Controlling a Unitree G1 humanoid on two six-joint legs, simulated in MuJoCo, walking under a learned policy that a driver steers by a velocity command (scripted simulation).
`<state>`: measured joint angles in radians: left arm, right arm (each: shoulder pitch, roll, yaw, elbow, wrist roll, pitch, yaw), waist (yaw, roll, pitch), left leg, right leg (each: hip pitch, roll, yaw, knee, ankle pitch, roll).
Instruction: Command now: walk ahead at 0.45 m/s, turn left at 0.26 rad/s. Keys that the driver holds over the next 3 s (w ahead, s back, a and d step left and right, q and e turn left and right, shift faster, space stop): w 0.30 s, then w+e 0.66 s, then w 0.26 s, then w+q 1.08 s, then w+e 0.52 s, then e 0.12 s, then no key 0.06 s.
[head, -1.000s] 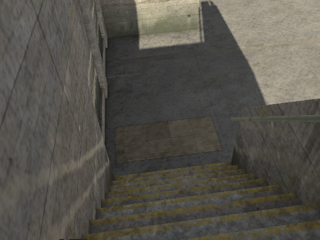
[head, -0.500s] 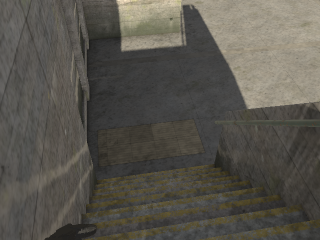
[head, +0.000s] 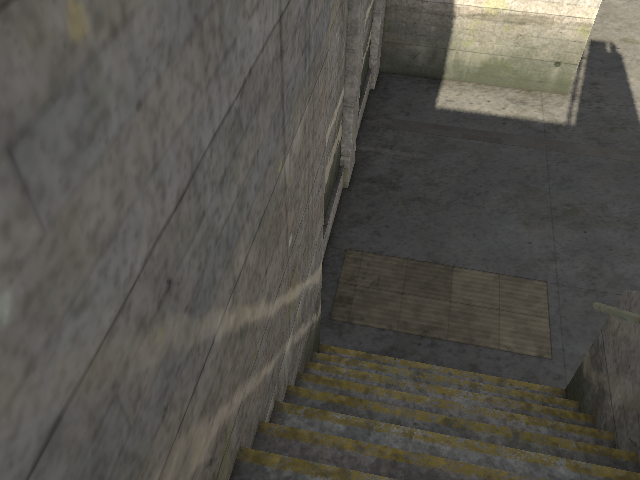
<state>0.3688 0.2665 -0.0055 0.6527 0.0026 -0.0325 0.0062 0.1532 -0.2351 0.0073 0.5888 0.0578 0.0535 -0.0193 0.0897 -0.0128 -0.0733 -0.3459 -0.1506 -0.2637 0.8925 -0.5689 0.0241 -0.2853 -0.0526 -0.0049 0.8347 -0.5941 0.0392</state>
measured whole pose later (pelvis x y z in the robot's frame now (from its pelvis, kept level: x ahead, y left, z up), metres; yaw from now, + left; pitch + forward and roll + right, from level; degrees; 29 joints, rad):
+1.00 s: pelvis +0.28 -0.04 -0.35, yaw -15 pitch -2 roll -5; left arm 0.47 0.10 0.01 0.96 -0.04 -0.02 0.09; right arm 0.16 -0.15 -0.01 0.67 -0.01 -0.03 0.01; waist 0.04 0.11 -0.08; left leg -0.44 0.03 -0.18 0.64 0.41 -0.01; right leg -0.41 0.29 0.10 1.50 -0.88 -0.13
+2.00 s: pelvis +0.65 -0.26 -0.73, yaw +1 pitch -3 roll -1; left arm 0.63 0.07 -0.03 1.07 0.00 -0.07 0.07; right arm 0.23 -0.16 -0.05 0.73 0.02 0.06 0.03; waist 0.04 0.05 -0.05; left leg -0.82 -0.03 -0.24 0.91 0.54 0.05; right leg -0.22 -0.02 -0.18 1.06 -0.80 -0.04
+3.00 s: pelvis +1.12 -0.22 -1.21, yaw -1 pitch +0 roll -2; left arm 0.58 0.08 0.01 0.94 -0.04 0.01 0.10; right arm 0.13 -0.18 -0.04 0.66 0.00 -0.02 0.05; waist 0.10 0.12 -0.07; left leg -0.55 0.02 -0.20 0.49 0.54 -0.04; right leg -0.25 0.18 0.23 1.14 -0.86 -0.05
